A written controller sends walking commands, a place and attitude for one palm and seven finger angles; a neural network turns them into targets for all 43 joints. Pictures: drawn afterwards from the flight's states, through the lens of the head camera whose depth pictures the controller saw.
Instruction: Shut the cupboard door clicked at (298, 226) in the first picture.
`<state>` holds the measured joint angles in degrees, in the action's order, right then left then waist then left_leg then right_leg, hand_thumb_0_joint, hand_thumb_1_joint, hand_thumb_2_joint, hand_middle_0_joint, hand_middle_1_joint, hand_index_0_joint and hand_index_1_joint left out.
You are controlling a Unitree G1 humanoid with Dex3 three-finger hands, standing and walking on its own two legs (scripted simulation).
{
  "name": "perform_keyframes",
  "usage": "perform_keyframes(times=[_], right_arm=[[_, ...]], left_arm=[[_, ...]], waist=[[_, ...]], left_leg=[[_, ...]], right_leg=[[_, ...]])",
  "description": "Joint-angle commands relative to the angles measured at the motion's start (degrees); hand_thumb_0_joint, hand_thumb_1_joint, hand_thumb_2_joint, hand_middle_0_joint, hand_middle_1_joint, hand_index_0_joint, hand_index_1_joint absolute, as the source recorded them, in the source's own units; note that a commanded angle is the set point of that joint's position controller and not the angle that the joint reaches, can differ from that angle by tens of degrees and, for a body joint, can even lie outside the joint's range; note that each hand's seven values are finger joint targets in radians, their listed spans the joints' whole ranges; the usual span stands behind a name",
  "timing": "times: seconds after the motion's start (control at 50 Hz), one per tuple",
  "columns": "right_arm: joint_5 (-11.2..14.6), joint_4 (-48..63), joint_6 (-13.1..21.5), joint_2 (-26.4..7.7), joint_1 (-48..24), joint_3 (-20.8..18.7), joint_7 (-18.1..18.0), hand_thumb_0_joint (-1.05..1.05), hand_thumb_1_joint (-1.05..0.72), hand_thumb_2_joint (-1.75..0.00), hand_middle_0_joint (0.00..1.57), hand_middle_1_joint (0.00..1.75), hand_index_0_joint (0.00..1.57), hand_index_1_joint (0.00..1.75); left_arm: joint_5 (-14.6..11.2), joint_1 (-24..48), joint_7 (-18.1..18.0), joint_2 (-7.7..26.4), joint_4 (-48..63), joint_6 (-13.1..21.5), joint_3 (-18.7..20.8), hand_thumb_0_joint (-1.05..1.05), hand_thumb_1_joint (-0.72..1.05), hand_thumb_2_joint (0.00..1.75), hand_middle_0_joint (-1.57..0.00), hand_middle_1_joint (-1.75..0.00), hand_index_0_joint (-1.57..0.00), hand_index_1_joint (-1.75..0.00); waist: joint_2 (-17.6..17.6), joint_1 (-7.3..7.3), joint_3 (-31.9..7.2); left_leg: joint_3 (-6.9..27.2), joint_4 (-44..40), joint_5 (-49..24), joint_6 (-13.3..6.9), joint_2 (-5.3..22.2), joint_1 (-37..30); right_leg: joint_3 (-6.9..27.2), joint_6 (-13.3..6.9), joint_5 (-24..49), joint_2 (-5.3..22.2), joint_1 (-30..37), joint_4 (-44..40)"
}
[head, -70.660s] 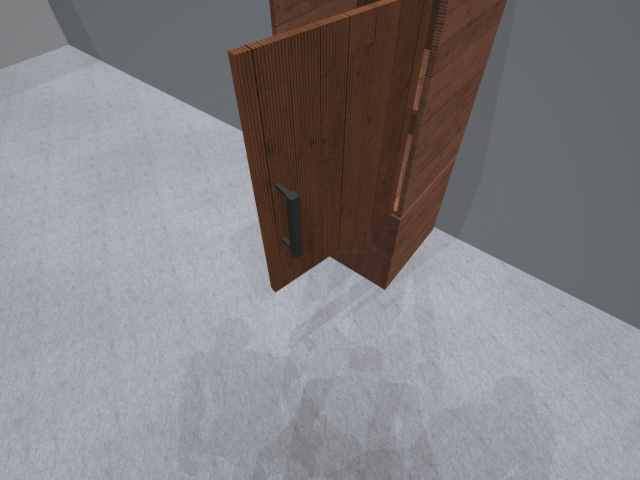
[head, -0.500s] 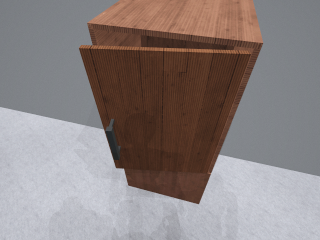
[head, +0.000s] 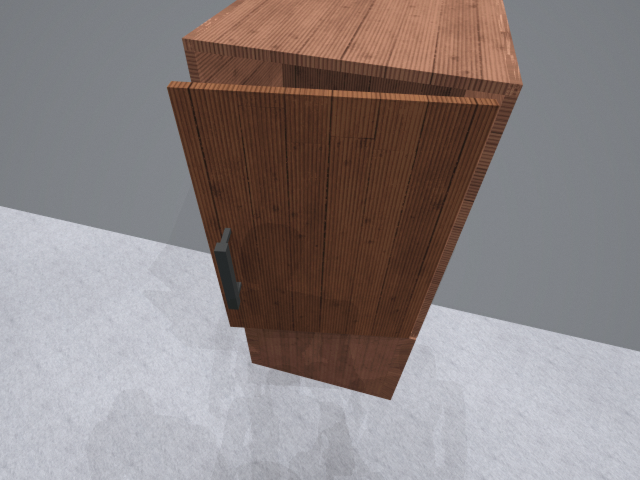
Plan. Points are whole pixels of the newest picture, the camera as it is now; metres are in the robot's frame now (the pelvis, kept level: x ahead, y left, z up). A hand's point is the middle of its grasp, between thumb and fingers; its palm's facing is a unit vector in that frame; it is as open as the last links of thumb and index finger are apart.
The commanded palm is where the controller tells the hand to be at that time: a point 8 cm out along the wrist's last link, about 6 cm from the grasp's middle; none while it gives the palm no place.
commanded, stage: shuffle to correct the standing spot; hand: left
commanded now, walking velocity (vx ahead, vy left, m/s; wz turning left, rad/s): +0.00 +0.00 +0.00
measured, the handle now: (230, 270) +0.49 +0.20 -0.10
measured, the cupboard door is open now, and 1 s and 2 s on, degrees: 12 12 12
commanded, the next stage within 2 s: come to a stop and stand still in 0.22 s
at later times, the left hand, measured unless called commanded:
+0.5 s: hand out of the picture -0.03 +0.17 -0.18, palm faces +0.04 -0.99 -0.13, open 7.4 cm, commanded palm none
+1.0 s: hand out of the picture +0.02 +0.19 -0.17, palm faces +0.00 -0.97 -0.23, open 7.4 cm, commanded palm none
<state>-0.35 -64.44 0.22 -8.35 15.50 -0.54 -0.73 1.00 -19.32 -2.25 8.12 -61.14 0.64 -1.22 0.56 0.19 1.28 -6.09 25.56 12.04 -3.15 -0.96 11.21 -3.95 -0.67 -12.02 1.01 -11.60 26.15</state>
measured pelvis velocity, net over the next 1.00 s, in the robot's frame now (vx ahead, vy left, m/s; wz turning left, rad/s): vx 0.01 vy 0.02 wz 0.00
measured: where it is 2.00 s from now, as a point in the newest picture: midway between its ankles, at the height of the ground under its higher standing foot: outside the picture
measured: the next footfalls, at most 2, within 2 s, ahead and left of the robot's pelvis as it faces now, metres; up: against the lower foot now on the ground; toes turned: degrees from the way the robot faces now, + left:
none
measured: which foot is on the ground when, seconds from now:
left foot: down 0.00-1.00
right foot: down 0.00-1.00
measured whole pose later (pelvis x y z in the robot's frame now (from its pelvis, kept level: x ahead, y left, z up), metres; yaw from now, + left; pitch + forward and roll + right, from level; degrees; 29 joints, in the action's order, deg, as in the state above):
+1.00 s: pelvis +0.01 +0.02 -0.01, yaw +0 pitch -2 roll +0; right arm -0.9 -58.3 0.4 -10.6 16.3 -0.7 -0.6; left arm 1.4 -17.4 -1.8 9.0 -59.7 0.5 -1.2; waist -1.9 -0.1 0.5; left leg -6.8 28.7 14.6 -4.8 -2.3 12.9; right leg -2.5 0.3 -14.8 2.2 -13.9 30.4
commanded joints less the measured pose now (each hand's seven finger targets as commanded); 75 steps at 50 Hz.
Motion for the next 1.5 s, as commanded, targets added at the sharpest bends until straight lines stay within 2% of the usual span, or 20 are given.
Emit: perform_keyframes(times=[0.0,0.06,0.2,0.32,0.36,0.42,0.48,0.54,0.64,0.74,0.76,0.78,0.8,0.82,0.84,0.9,0.98,1.02,1.08,1.48], right_arm=[[-0.17,1.49,0.66,-4.74,2.55,-0.72,-0.44,0.0,-0.9,-0.9,0.2,0.3,0.2,0.3],[-0.13,1.42,0.67,-4.5,3.0,-0.9,-0.47,0.0,-0.9,-0.9,0.2,0.3,0.2,0.3],[-0.65,1.49,0.01,-4.63,4.41,-1.49,-0.33,0.0,-0.9,-0.9,0.2,0.3,0.2,0.3],[-0.38,1.48,1.03,-4.96,6.27,-1.93,-0.7,0.0,-0.9,-0.9,0.2,0.3,0.2,0.3],[-0.23,1.29,1.46,-5.08,6.42,-1.86,-1.03,0.0,-0.9,-0.9,0.2,0.3,0.2,0.3],[-0.01,1.11,1.79,-3.97,6.4,-1.55,-1.51,0.0,-0.9,-0.9,0.2,0.3,0.2,0.3],[0.17,0.18,2.22,-3.33,6.89,-1.08,-2.13,0.0,-0.9,-0.9,0.2,0.3,0.2,0.3],[0.25,-0.12,1.91,-3.37,6.73,-1.35,-2.45,0.0,-0.9,-0.9,0.2,0.3,0.2,0.3],[0.16,0.66,1.3,-3.35,4.54,-2.01,-2.28,0.0,-0.9,-0.9,0.2,0.3,0.2,0.3],[0.09,1.19,0.84,-2.67,2.48,-1.76,-1.55,0.0,-0.9,-0.9,0.2,0.3,0.2,0.3],[0.71,6.3,1.15,-7.06,-1.77,-1.45,-1.19,0.0,-0.9,-0.9,0.2,0.3,0.2,0.3],[-0.06,7.4,0.83,-5.15,1.11,-1.08,-0.62,0.0,-0.9,-0.9,0.2,0.3,0.2,0.3],[-0.57,7.79,0.88,-5.71,1.46,-0.96,-0.32,0.0,-0.9,-0.9,0.2,0.3,0.2,0.3],[-0.98,8.22,1.29,-4.95,1.26,-0.67,-0.06,0.0,-0.9,-0.9,0.2,0.3,0.2,0.3],[-0.84,8.79,1.3,-5.11,0.89,-0.55,-0.14,0.0,-0.9,-0.9,0.2,0.3,0.2,0.3],[-0.65,10.06,1.24,-7.31,0.98,-0.78,-0.18,0.0,-0.9,-0.9,0.2,0.3,0.2,0.3],[-0.61,9.74,1.49,-8.26,1.82,-0.7,-0.06,0.0,-0.9,-0.9,0.2,0.3,0.2,0.3],[-0.67,9.39,1.58,-8.22,1.85,-0.48,-0.01,0.0,-0.9,-0.9,0.2,0.3,0.2,0.3],[-0.61,8.73,1.69,-8.63,2.02,-0.31,0.04,0.0,-0.9,-0.9,0.2,0.3,0.2,0.3],[-0.29,1.78,1.99,-5.93,2.81,0.64,-0.68,0.0,-0.9,-0.9,0.2,0.3,0.2,0.3]], left_arm=[[-0.03,-4.29,-0.6,4.93,1.34,0.61,1.27,0.0,0.9,0.9,-0.2,-0.3,-0.2,-0.3],[0.05,-4.8,-0.69,4.38,1.33,0.53,1.34,0.0,0.9,0.9,-0.2,-0.3,-0.2,-0.3],[0.68,-7.83,-0.04,3.29,0.79,0.0,2.36,0.0,0.9,0.9,-0.2,-0.3,-0.2,-0.3],[0.74,-7.93,0.46,1.16,1.07,0.34,2.56,0.0,0.9,0.9,-0.2,-0.3,-0.2,-0.3],[0.78,-7.69,0.3,0.03,1.0,0.39,2.15,0.0,0.9,0.9,-0.2,-0.3,-0.2,-0.3],[0.55,-8.43,-0.03,0.12,-0.05,0.24,1.77,0.0,0.9,0.9,-0.2,-0.3,-0.2,-0.3],[-0.04,-9.38,-0.61,0.44,-1.06,0.26,1.68,0.0,0.9,0.9,-0.2,-0.3,-0.2,-0.3],[-0.06,-8.57,-0.94,1.3,-0.24,-0.07,2.16,0.0,0.9,0.9,-0.2,-0.3,-0.2,-0.3],[0.19,-6.5,-1.12,2.05,1.9,-0.61,2.67,0.0,0.9,0.9,-0.2,-0.3,-0.2,-0.3],[0.13,-4.77,-1.05,2.36,1.87,-0.44,2.4,0.0,0.9,0.9,-0.2,-0.3,-0.2,-0.3],[0.77,-5.9,-2.55,6.68,0.23,-0.26,2.27,0.0,0.9,0.9,-0.2,-0.3,-0.2,-0.3],[0.1,-2.37,-2.04,6.71,3.33,0.27,2.1,0.0,0.9,0.9,-0.2,-0.3,-0.2,-0.3],[0.12,-0.95,-1.45,6.49,4.37,0.31,2.0,0.0,0.9,0.9,-0.2,-0.3,-0.2,-0.3],[0.29,-0.58,-1.01,6.18,4.47,0.59,1.75,0.0,0.9,0.9,-0.2,-0.3,-0.2,-0.3],[0.21,-1.22,-0.66,6.08,4.18,0.6,1.52,0.0,0.9,0.9,-0.2,-0.3,-0.2,-0.3],[0.36,-1.58,-0.07,5.22,3.49,0.39,1.04,0.0,0.9,0.9,-0.2,-0.3,-0.2,-0.3],[0.27,-0.41,0.15,6.07,3.67,0.84,0.97,0.0,0.9,0.9,-0.2,-0.3,-0.2,-0.3],[0.22,-0.02,0.25,6.74,3.66,1.01,1.01,0.0,0.9,0.9,-0.2,-0.3,-0.2,-0.3],[0.03,0.46,0.31,7.34,3.65,1.27,1.07,0.0,0.9,0.9,-0.2,-0.3,-0.2,-0.3],[-0.47,0.46,0.13,6.7,-0.28,1.49,0.95,0.0,0.9,0.9,-0.2,-0.3,-0.2,-0.3]], waist=[[-0.07,-0.16,4.67],[-0.16,-0.15,4.03],[0.14,0.55,7.83],[-3.19,-0.1,6.88],[-3.52,0.06,7.47],[-1.58,0.36,7.89],[0.29,0.1,3.33],[0.56,-0.27,1.13],[-0.14,-0.08,1.01],[-0.02,0.03,1.79],[2.32,0.93,0.38],[0.06,-1.12,-3.7],[-4.57,-1.26,-1.45],[-10.07,-0.67,0.2],[-10.7,-0.41,2.61],[-2.35,0.08,5.27],[1.55,-0.31,4.93],[0.34,-0.44,4.98],[2.63,-0.76,3.72],[-0.14,-0.11,1.29]], left_leg=[[8.12,-7.12,5.47,1.0,6.04,3.18],[8.6,-7.64,6.3,0.84,6.39,3.55],[9.99,-7.91,22.12,-0.29,6.29,9.0],[14.5,-11.7,22.92,-2.41,10.36,6.1],[15.67,-13.18,17.73,-2.89,12.07,5.25],[13.27,-11.32,5.01,-2.01,10.77,4.51],[8.48,-5.8,-16.26,-0.71,8.61,-1.08],[7.44,-3.62,-22.5,-0.4,8.67,-3.96],[7.28,-2.82,-20.12,-0.5,8.72,-2.87],[7.41,-4.49,-7.22,0.03,7.65,-0.04],[6.52,4.47,-13.75,1.47,9.61,0.47],[7.15,0.89,2.47,1.95,6.65,1.62],[8.75,-1.43,7.61,1.25,6.92,3.35],[9.75,-3.56,6.87,0.61,7.14,5.38],[11.59,-6.42,8.93,0.05,7.74,7.03],[13.07,-10.08,15.65,-0.82,8.42,9.7],[11.8,-10.05,12.49,-0.64,7.64,7.05],[10.98,-9.85,10.62,-0.5,7.16,5.77],[9.81,-8.55,7.8,-0.23,6.6,3.6],[6.89,-6.33,-3.93,0.92,6.94,-0.7]], right_leg=[[7.63,-1.26,-4.35,5.64,-4.07,-7.24],[7.21,-1.1,-3.64,5.44,-3.55,-6.71],[7.37,-1.77,-18.45,4.26,-5.75,-5.68],[3.37,-1.92,-9.98,2.08,-6.22,1.13],[2.1,-1.3,-3.87,2.11,-5.74,2.48],[3.26,-0.65,2.52,3.2,-3.74,0.12],[5.1,-0.21,11.8,4.6,-0.72,-1.58],[5.45,-0.33,14.55,4.85,-0.53,-0.8],[6.25,-0.68,14.42,5.16,-1.47,0.41],[7.7,-1.0,9.16,5.53,-1.13,-2.08],[7.03,-0.47,16.33,6.88,-1.86,-1.44],[8.65,-2.0,-2.3,7.01,-1.16,-1.47],[8.0,-2.59,-9.79,5.38,-4.63,-0.47],[6.2,-2.67,-6.94,4.4,-4.62,0.67],[5.74,-2.62,-6.55,3.45,-4.68,0.83],[4.95,-2.09,-6.03,2.57,-3.44,0.42],[6.58,-2.09,-5.9,3.64,-3.99,-1.91],[7.23,-2.24,-5.85,4.14,-4.53,-2.99],[8.63,-2.27,-6.35,4.75,-4.69,-4.46],[8.48,-2.32,5.44,5.81,0.41,-5.02]])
